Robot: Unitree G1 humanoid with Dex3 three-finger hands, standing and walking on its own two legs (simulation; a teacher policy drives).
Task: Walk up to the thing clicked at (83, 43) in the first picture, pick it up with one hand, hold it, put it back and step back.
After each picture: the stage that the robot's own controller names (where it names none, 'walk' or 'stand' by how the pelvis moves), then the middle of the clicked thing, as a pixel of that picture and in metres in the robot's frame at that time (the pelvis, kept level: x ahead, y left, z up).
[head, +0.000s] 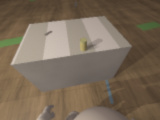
stand; (83, 44) +0.66 +0.11 +0.00
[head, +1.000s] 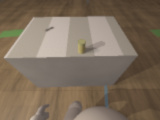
walk; (81, 46) +0.57 +0.14 +0.03
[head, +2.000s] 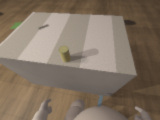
stand; (65, 54) +0.43 +0.23 +0.05
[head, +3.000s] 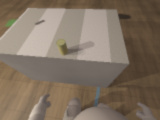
stand; (62, 47) +0.49 +0.26 +0.03
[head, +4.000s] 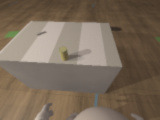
stand; (64, 53) +0.51 +0.27 +0.00
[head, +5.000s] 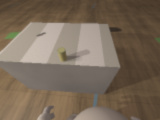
stand; (62, 54) +0.51 +0.28 +0.00
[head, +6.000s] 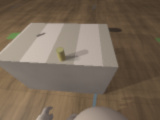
stand; (61, 54) +0.52 +0.29 +0.00
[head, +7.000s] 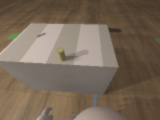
stand; (61, 54) +0.51 +0.29 +0.00
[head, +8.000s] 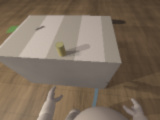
rise first; (61, 49) +0.52 +0.29 +0.01
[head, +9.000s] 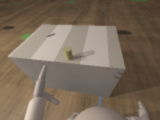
go down; (68, 53) +0.53 +0.27 +0.00
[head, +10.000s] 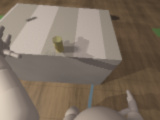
go down; (58, 44) +0.54 +0.24 +0.03
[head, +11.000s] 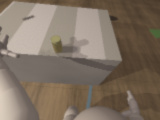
approach; (57, 44) +0.52 +0.25 +0.04
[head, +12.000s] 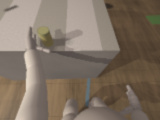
close in; (46, 37) +0.53 +0.27 +0.08
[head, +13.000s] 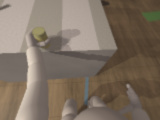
lift; (42, 38) +0.52 +0.27 +0.08
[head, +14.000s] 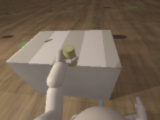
lift; (70, 56) +0.34 +0.15 +0.21
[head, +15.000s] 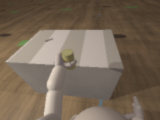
hold; (69, 59) +0.34 +0.16 +0.18
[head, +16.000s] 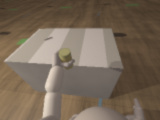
hold; (66, 59) +0.33 +0.18 +0.18
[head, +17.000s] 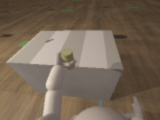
hold; (68, 59) +0.33 +0.17 +0.18
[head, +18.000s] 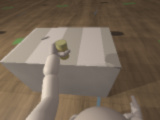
crouch; (62, 50) +0.40 +0.21 +0.19
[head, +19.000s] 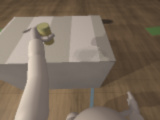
lower; (46, 34) +0.50 +0.26 +0.20
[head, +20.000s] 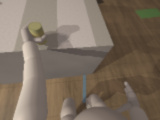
lower; (38, 34) +0.54 +0.26 +0.10
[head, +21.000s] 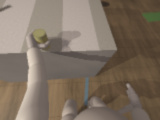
lower; (42, 40) +0.51 +0.27 +0.08
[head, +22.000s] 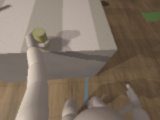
lower; (42, 39) +0.51 +0.27 +0.08
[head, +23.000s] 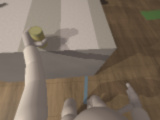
rest; (39, 38) +0.52 +0.27 +0.08
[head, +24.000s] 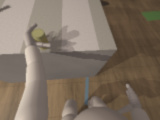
open; (41, 39) +0.52 +0.27 +0.08
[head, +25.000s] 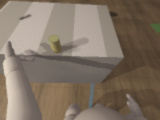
sink last; (55, 44) +0.50 +0.26 +0.06
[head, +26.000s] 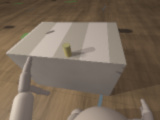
stand; (67, 50) +0.54 +0.27 +0.05
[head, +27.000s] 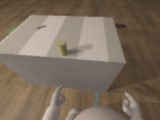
stand; (62, 48) +0.52 +0.26 +0.06
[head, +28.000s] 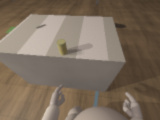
stand; (62, 47) +0.52 +0.27 +0.07
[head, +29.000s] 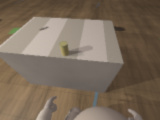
stand; (64, 48) +0.53 +0.26 +0.04
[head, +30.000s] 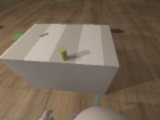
stand; (63, 54) +0.53 +0.28 +0.00
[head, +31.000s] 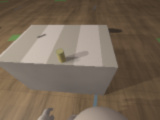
stand; (61, 55) +0.51 +0.29 +0.00
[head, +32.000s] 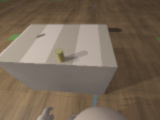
stand; (60, 55) +0.50 +0.30 +0.00
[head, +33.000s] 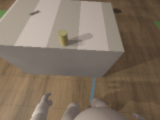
walk; (63, 38) +0.57 +0.25 +0.01
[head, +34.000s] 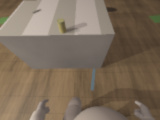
walk; (61, 26) +0.74 +0.33 +0.03
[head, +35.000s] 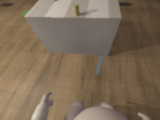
walk; (76, 9) +1.05 +0.26 +0.03
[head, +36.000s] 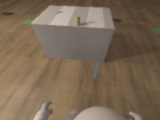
stand; (77, 20) +1.13 +0.26 +0.01
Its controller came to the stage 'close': yes
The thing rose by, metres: 0.20
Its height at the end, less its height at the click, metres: +0.00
